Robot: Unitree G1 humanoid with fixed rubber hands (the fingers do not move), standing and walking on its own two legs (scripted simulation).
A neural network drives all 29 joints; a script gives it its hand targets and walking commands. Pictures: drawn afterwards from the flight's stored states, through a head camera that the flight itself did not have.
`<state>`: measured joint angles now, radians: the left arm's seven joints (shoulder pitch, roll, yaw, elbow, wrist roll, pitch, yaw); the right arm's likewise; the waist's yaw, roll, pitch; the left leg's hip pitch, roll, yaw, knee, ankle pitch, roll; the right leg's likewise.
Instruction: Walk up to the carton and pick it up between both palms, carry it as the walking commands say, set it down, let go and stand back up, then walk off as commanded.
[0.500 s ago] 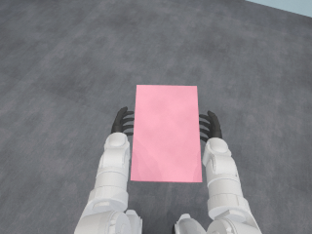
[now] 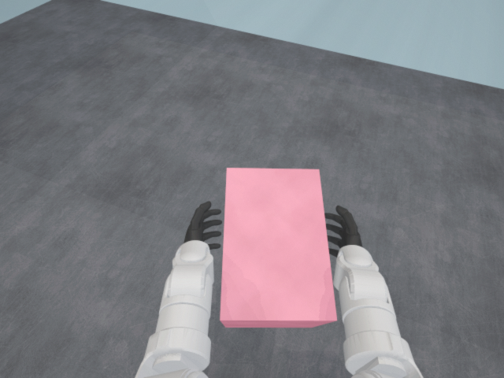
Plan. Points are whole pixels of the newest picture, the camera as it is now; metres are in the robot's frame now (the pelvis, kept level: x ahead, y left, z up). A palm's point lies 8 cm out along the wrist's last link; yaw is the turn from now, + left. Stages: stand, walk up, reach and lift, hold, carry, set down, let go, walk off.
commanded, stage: reach and lift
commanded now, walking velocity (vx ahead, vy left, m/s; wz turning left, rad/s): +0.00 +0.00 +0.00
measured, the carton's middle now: (270, 251) +0.38 -0.03 -0.07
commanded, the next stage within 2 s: hold in 1.82 s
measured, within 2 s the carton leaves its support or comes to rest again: neither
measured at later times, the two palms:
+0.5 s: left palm (193, 232) +0.34 +0.10 +0.07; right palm (367, 238) +0.32 -0.15 +0.07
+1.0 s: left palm (181, 236) +0.33 +0.12 +0.08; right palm (356, 235) +0.32 -0.14 +0.08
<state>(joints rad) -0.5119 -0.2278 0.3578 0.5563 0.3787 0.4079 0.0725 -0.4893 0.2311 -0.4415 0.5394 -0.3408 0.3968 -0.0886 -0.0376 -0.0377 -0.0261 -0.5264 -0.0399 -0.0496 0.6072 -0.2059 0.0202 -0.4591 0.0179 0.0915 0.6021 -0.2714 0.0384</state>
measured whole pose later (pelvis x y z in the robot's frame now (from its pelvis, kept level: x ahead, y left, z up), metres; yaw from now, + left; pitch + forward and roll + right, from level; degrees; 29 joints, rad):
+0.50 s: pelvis +0.02 +0.00 +0.02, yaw +0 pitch -6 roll +0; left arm -0.44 -0.21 0.27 0.46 0.34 0.66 0.06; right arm -0.43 0.21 -0.35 0.46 -0.32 0.66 -0.09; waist -0.03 -0.03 -0.02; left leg -0.15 -0.04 -0.05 0.42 -0.17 0.02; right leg -0.09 0.01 0.10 0.41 -0.23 0.03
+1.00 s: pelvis +0.01 -0.01 +0.02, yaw +0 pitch -8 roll +0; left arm -0.46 -0.22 0.32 0.45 0.38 0.71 0.07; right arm -0.48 0.23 -0.35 0.49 -0.37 0.70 -0.08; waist 0.01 -0.02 0.02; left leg -0.10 -0.03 -0.05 0.41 -0.17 0.01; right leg -0.04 0.01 0.10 0.41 -0.23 0.02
